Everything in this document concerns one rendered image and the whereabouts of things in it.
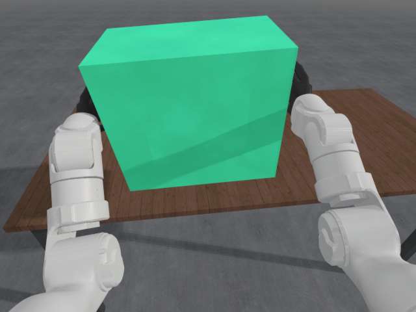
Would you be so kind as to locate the table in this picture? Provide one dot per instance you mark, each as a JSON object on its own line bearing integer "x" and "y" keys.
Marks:
{"x": 384, "y": 133}

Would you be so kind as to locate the robot right upper arm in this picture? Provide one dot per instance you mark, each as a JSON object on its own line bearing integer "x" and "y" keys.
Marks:
{"x": 363, "y": 242}

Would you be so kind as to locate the carton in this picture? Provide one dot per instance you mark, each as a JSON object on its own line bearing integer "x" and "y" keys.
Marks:
{"x": 193, "y": 103}

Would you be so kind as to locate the robot left upper arm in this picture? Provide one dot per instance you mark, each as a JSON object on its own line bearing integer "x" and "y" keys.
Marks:
{"x": 79, "y": 272}

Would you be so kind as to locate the robot right forearm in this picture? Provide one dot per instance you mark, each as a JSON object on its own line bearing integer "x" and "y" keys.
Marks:
{"x": 334, "y": 155}

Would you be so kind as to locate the left robot hand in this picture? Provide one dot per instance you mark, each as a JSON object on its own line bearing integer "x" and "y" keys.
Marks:
{"x": 86, "y": 105}

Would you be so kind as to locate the robot left forearm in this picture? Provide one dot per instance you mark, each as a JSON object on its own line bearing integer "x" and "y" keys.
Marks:
{"x": 76, "y": 173}

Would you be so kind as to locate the right robot hand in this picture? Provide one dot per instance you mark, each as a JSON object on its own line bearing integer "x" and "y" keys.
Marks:
{"x": 300, "y": 85}

